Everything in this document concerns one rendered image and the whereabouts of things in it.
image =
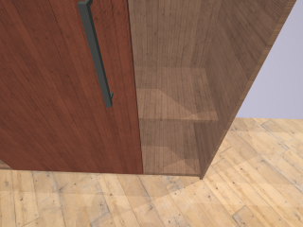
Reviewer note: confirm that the handle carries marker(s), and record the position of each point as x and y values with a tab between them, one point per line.
92	39

